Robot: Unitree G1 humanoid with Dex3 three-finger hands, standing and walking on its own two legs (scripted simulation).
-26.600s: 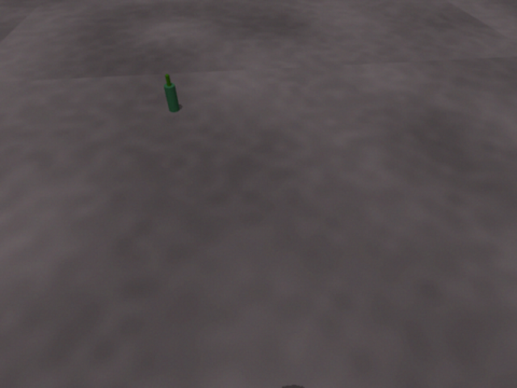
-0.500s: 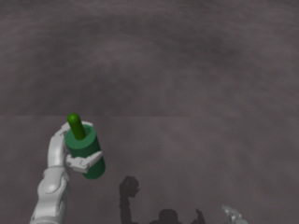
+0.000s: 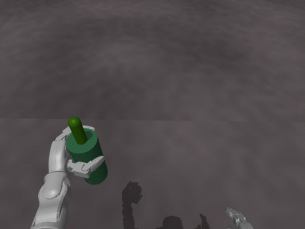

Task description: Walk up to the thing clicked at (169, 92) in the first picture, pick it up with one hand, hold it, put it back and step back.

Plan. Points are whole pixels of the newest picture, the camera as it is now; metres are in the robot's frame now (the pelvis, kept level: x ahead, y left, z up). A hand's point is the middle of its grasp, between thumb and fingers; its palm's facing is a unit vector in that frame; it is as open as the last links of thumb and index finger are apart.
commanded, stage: hold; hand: left
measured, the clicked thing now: (86, 151) +0.32 +0.17 +0.03
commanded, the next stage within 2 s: crouch in 1.64 s
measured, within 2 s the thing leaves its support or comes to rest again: neither
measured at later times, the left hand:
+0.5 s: hand (84, 151) +0.32 +0.18 +0.04, palm faces +0.10 -0.99 -0.03, open 9.9 cm
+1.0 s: hand (82, 148) +0.33 +0.19 +0.04, palm faces +0.12 -0.99 -0.02, open 9.9 cm
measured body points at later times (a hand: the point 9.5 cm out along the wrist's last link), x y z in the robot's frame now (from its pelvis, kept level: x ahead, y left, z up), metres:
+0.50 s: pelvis -0.01 +0.00 +0.00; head +0.03 +0.01 +0.45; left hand +0.31 +0.23 +0.04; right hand +0.12 -0.24 -0.10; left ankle +0.02 +0.13 -0.70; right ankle +0.02 -0.13 -0.70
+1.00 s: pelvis +0.00 +0.01 +0.00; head +0.04 +0.02 +0.45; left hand +0.32 +0.24 +0.04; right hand +0.13 -0.23 -0.11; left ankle +0.02 +0.13 -0.70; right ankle +0.02 -0.13 -0.70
